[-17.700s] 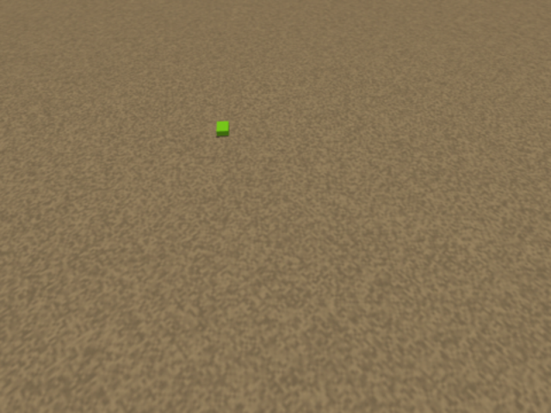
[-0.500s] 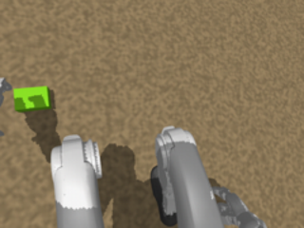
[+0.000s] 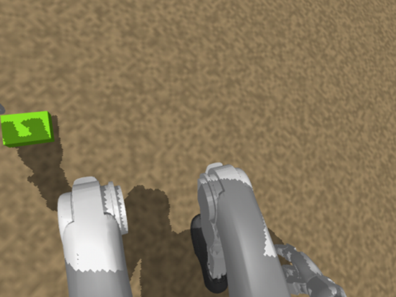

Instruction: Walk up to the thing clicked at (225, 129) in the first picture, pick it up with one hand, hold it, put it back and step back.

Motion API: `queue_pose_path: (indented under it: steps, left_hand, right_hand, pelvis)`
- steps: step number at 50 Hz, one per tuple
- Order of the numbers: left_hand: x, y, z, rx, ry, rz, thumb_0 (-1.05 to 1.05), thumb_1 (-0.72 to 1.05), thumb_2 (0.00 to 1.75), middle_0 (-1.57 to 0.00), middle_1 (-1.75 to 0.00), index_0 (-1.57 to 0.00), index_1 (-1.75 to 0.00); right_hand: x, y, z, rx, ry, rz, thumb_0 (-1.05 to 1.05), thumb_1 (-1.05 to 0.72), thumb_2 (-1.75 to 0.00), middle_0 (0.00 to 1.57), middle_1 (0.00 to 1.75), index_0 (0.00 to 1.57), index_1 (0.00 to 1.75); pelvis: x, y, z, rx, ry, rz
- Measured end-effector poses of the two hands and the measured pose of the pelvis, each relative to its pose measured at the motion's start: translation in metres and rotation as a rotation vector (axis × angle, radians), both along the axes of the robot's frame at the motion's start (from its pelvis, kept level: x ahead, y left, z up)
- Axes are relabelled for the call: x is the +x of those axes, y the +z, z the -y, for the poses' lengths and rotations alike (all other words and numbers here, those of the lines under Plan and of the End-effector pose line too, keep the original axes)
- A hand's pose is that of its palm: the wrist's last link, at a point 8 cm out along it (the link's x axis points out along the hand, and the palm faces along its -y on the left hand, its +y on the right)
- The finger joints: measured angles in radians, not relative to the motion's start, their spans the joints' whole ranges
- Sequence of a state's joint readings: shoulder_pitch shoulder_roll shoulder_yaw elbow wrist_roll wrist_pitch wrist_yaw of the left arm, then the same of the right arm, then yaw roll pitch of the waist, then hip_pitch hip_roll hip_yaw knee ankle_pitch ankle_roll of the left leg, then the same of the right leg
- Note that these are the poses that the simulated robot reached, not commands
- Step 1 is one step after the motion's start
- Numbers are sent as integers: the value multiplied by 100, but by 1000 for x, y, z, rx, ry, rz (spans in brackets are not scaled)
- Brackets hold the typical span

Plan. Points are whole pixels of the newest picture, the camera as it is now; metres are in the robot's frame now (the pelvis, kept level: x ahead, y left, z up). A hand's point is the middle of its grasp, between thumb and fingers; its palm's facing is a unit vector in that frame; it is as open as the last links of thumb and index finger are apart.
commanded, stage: rise first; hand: left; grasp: from above
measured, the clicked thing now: (28, 129) +0.46 +0.33 -0.29
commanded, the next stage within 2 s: approach in 1.28 s
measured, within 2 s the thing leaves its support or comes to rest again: neither
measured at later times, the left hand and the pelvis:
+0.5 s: hand out of the picture +0.40 +0.37 -0.18, palm faces -0.45 -0.10 -0.89, open 13.2 cm; pelvis +0.00 +0.00 +0.00, yaw -1 degrees
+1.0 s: hand out of the picture +0.41 +0.37 -0.18, palm faces -0.45 -0.10 -0.89, open 13.6 cm; pelvis -0.01 +0.01 +0.00, yaw -1 degrees
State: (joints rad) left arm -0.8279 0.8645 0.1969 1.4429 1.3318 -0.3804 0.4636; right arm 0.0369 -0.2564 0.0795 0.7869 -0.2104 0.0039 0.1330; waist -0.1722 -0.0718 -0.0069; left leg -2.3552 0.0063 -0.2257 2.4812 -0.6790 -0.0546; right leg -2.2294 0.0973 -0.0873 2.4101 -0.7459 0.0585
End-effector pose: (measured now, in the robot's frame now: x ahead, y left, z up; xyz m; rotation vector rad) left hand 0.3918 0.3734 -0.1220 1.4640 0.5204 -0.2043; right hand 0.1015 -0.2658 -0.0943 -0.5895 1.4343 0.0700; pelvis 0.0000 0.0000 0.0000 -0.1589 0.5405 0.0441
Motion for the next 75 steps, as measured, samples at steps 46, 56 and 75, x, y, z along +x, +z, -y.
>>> queue_pose_path:
  steps: [46,56,75]
  left_hand:
    - [18,2,0,5,-19,-18,0,-43,93,-18,-93,-18,-93]
    - [23,1,-2,17,-9,4,0,-45,94,-17,-94,-17,-94]
    - [28,0,4,24,-37,-7,0,-46,95,-17,-95,-17,-95]
  right_hand:
    - [-19,14,-8,-14,9,-2,0,-91,-90,20,30,20,30]
    - [-20,14,-9,-14,16,8,0,-91,-90,20,30,20,30]
    - [-24,14,-11,-3,4,4,0,-91,-90,20,30,20,30]
  pelvis:
    - [-5,3,-5,-26,-5,15]
    - [-6,1,-6,-28,-6,19]
    - [-5,1,-6,-28,-7,15]
